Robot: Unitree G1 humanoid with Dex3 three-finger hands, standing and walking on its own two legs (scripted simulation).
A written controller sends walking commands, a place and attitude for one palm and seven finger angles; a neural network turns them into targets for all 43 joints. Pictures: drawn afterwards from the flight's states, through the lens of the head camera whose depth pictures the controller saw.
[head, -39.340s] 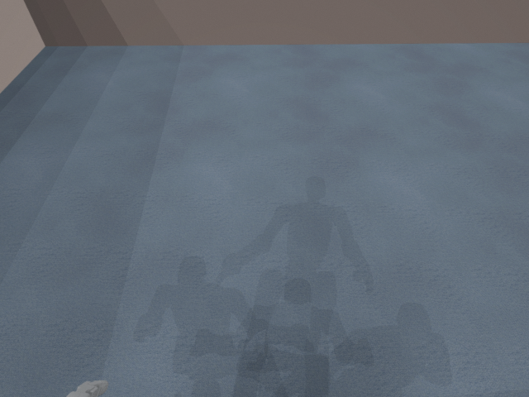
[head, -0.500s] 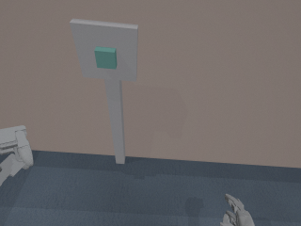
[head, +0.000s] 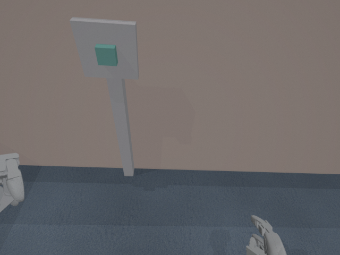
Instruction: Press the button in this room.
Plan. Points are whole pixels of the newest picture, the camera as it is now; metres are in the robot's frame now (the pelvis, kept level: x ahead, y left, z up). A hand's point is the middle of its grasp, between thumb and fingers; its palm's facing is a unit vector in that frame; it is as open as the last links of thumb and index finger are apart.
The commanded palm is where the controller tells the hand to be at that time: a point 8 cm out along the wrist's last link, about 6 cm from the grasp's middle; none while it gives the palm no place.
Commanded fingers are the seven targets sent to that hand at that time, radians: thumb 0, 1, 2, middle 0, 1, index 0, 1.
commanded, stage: stop stepping back and stand still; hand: left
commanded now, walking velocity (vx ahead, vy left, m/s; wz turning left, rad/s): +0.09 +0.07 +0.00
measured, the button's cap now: (107, 54) +0.69 +0.28 +0.12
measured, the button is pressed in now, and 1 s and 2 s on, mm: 0 0 0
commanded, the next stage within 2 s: let the arm hang, fingers relaxed in 1.28 s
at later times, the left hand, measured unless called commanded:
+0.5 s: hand out of the picture +0.04 +0.27 +0.18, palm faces +0.50 -0.80 -0.32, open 3.1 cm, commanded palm +0.00 +0.30 +0.18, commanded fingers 0.00 0.90 0.90 -1.30 -1.50 -1.30 -1.50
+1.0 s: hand out of the picture +0.02 +0.25 +0.17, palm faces +0.47 -0.77 -0.43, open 3.1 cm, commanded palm -0.04 +0.29 +0.18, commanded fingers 0.00 0.90 0.90 -1.30 -1.50 -1.30 -1.50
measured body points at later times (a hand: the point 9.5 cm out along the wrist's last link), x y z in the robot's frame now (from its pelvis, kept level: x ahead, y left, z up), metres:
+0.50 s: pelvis -0.12 +0.02 -0.01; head -0.17 +0.04 +0.44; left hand +0.01 +0.31 +0.20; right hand +0.03 -0.22 -0.08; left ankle -0.11 +0.14 -0.73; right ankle -0.08 -0.09 -0.73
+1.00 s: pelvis -0.14 +0.00 +0.01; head -0.16 +0.00 +0.46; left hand -0.01 +0.29 +0.19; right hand +0.03 -0.25 -0.07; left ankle -0.11 +0.13 -0.71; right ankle -0.13 -0.09 -0.73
